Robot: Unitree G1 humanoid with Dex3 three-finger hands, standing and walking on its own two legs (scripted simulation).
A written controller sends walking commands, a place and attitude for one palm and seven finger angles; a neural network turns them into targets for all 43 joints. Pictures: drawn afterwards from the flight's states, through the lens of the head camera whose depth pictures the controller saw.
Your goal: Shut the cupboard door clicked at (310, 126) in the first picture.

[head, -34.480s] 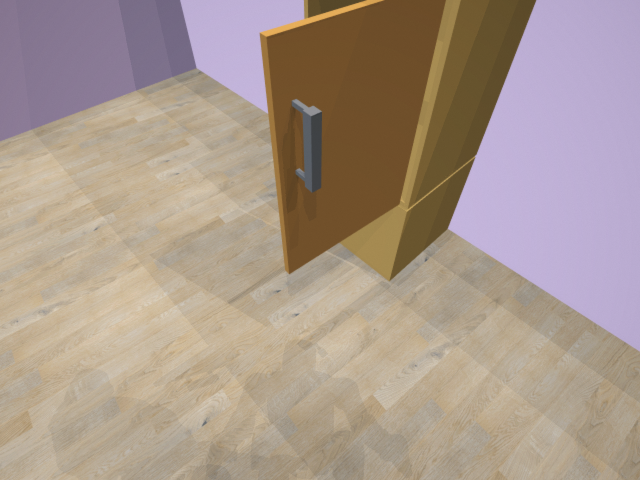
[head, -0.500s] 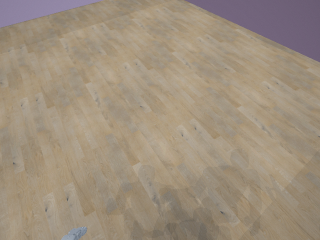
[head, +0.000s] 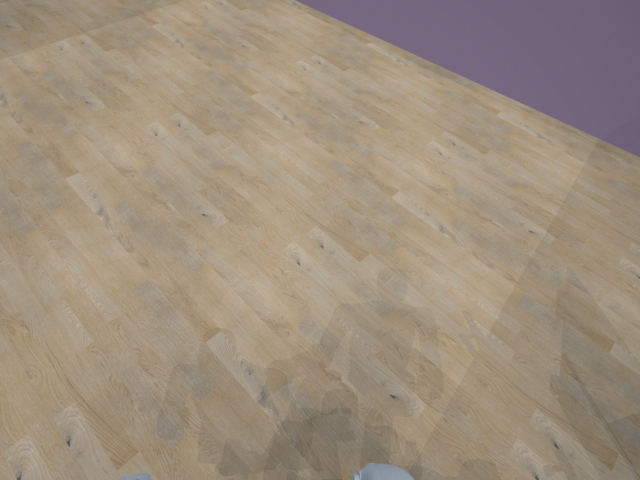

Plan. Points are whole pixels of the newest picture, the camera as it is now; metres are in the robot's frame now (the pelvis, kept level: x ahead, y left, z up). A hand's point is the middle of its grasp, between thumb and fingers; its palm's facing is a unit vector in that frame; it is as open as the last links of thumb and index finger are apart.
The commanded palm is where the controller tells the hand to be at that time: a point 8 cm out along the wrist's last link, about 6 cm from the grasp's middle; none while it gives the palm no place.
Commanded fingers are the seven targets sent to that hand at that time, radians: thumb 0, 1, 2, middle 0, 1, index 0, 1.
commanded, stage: turn to face it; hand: left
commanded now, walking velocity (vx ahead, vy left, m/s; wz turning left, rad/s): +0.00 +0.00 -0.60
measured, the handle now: out of the picture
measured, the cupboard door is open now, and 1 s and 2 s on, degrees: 52 52 52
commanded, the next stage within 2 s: none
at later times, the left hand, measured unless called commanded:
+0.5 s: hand (215, 478) +0.14 +0.14 -0.17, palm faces -0.26 -0.94 -0.23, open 7.4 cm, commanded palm none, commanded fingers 0.00 0.90 0.90 -0.20 -0.30 -0.20 -0.30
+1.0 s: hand (271, 400) +0.25 +0.08 -0.16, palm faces -0.56 -0.79 -0.24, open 7.4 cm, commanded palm none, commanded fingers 0.00 0.90 0.90 -0.20 -0.30 -0.20 -0.30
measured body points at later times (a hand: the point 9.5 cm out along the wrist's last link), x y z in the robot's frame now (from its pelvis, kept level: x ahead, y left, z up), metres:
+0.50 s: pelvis +0.01 -0.03 +0.00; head +0.06 -0.04 +0.44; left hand +0.15 +0.19 -0.15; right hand +0.03 -0.31 -0.14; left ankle +0.06 +0.10 -0.70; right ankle -0.02 -0.14 -0.74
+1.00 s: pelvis +0.03 -0.03 -0.01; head +0.06 -0.05 +0.44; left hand +0.28 +0.13 -0.14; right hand -0.08 -0.27 -0.15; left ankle +0.08 +0.09 -0.74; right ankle -0.05 -0.12 -0.73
